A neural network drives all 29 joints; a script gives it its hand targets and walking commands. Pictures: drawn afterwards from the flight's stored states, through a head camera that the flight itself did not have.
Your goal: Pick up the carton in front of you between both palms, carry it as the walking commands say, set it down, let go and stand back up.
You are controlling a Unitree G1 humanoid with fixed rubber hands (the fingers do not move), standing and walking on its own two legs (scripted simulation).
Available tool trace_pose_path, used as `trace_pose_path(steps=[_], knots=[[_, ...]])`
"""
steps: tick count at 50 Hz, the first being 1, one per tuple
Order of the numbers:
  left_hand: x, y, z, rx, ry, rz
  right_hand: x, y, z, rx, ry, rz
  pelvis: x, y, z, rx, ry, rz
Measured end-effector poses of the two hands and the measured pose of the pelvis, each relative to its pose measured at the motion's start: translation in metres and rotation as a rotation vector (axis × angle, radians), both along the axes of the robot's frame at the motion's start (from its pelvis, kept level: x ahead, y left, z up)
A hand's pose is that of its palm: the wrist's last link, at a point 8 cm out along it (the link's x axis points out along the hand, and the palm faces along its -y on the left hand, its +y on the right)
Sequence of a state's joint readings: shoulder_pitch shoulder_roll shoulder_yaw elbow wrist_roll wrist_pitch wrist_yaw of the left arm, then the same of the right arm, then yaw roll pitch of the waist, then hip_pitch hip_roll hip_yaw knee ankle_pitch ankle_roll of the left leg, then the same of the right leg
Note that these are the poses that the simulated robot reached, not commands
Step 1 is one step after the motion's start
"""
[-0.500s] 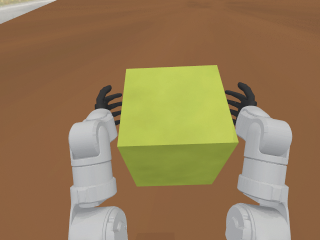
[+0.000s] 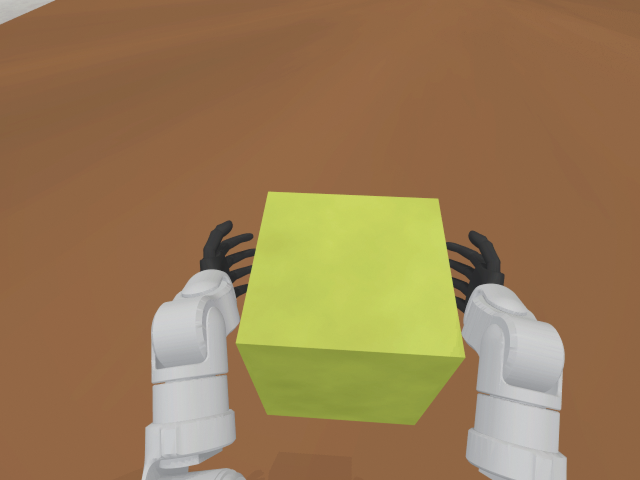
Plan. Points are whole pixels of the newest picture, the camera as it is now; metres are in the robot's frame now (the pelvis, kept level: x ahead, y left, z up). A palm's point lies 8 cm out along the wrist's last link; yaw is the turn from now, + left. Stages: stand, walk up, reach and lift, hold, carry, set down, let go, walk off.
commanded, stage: carry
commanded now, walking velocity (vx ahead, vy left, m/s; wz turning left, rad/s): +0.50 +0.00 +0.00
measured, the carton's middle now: (345, 315) +0.33 -0.01 +0.03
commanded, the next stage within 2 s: none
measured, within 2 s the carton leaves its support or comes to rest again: neither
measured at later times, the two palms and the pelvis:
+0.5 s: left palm (224, 176) +0.54 +0.18 +0.09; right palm (417, 177) +0.53 -0.12 +0.10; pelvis +0.31 +0.04 +0.00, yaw -3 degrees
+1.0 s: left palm (275, 89) +0.84 +0.14 +0.09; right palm (418, 93) +0.84 -0.16 +0.08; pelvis +0.62 -0.01 +0.00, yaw +0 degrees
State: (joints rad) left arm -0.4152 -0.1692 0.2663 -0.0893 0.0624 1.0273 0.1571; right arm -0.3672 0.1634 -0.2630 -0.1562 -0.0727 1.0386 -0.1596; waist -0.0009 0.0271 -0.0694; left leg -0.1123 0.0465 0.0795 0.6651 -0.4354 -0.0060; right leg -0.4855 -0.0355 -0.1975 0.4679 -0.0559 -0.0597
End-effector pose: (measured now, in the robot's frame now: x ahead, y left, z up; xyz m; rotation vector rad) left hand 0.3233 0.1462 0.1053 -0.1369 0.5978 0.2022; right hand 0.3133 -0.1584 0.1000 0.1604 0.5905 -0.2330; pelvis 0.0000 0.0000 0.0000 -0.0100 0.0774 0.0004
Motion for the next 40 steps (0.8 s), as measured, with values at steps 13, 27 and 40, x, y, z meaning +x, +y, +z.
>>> trace_pose_path(steps=[13, 27, 40], knots=[[0.075, 0.000, 0.016, 0.059, 0.016, -0.031, 0.091, 0.005, 0.015, -0.022, 0.017, 0.102, 0.147, -0.007, 0.028, 0.035, 0.004, 0.000], [0.238, 0.037, -0.013, 0.004, 0.078, -0.103, 0.228, 0.041, -0.004, -0.064, 0.086, 0.023, 0.329, 0.044, 0.008, 0.008, -0.020, -0.055], [0.378, 0.029, 0.012, 0.010, 0.005, -0.094, 0.371, 0.033, 0.024, -0.060, 0.015, 0.019, 0.473, 0.034, 0.025, -0.003, -0.009, -0.043]])
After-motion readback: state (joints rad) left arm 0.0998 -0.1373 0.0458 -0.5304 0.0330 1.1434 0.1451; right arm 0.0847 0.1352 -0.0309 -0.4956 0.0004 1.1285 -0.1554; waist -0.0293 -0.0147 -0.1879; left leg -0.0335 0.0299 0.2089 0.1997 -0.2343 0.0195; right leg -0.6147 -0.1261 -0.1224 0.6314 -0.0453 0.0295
